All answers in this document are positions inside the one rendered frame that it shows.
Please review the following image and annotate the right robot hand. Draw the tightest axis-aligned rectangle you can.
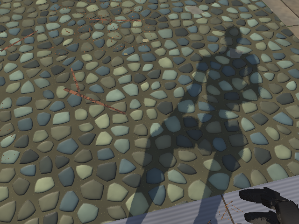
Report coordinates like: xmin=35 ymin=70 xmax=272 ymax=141
xmin=237 ymin=187 xmax=299 ymax=224

